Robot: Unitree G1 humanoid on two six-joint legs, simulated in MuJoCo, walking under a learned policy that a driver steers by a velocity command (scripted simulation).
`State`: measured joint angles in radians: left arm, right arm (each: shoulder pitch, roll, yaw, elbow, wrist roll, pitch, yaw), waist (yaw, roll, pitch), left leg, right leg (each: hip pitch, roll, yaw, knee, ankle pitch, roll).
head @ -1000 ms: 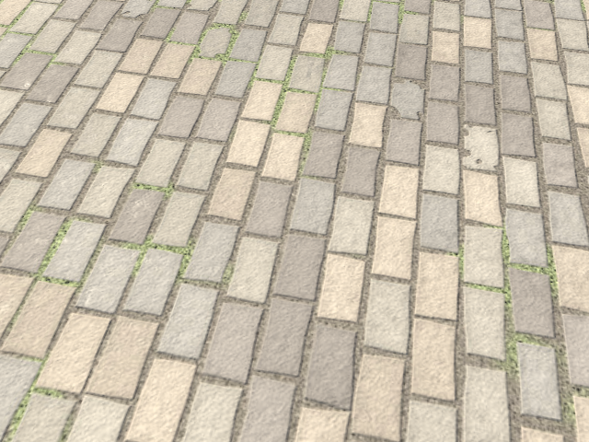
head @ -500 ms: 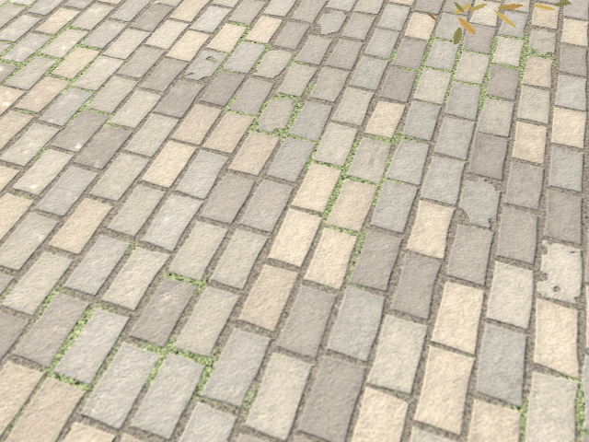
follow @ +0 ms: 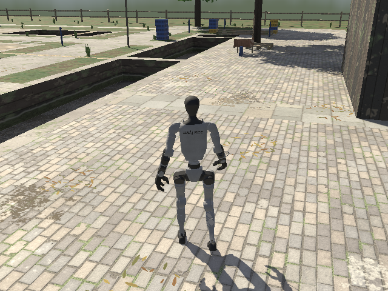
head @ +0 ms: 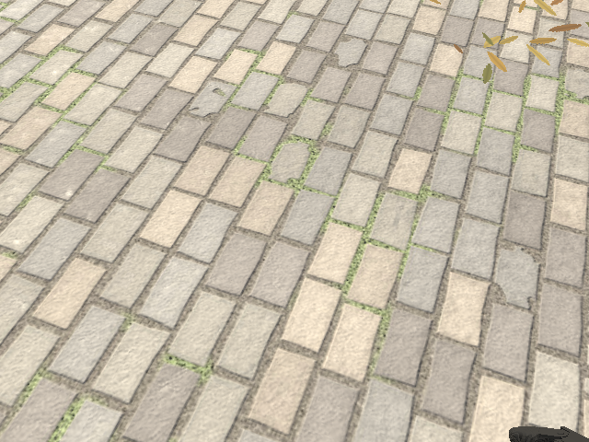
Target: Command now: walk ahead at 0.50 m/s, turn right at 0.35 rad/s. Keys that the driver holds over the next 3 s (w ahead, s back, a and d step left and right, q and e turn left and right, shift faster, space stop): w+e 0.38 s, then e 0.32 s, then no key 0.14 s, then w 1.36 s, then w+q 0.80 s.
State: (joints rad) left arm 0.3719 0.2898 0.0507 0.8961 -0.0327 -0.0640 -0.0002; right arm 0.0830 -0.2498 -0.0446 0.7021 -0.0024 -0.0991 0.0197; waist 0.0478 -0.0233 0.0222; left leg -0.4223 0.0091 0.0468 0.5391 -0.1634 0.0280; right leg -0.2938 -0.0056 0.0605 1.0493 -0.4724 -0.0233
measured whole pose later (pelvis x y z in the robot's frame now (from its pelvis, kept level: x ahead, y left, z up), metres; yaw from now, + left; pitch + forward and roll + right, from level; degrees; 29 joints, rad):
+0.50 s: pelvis +0.25 -0.07 -0.01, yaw -17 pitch +2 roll +2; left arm 0.09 0.30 0.07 0.67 0.00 -0.03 -0.04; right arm 0.26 -0.29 -0.07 0.85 0.01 -0.06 -0.01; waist -0.03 -0.02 0.07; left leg -0.19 0.06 0.09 1.05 -0.55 -0.06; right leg -0.52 0.02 -0.05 0.66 -0.17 -0.10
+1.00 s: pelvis +0.41 -0.09 +0.00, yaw -30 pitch +2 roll +0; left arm 0.20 0.28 0.04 0.69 0.00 0.00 0.01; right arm 0.18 -0.27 -0.05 0.76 -0.01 -0.06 0.00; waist 0.00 -0.03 -0.03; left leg -0.36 -0.02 -0.02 0.55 -0.25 0.01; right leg -0.34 0.10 0.11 0.77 -0.49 -0.04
